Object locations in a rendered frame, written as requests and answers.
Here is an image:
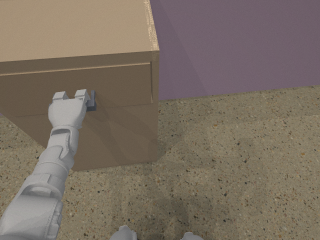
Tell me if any robot left upper arm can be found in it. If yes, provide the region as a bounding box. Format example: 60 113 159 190
0 194 64 240

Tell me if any handle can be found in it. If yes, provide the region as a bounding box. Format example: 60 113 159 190
48 90 97 112

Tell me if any drawer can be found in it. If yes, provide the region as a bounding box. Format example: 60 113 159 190
0 61 152 117

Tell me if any robot left hand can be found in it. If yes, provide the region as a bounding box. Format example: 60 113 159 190
48 89 91 130

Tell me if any robot left thigh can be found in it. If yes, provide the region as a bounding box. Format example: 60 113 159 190
109 229 137 240

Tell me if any cabinet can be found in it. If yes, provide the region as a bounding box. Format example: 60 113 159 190
0 0 160 172

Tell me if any left robot forearm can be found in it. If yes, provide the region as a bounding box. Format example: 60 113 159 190
0 125 79 235

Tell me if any left robot shin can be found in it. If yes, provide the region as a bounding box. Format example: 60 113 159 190
118 225 130 231

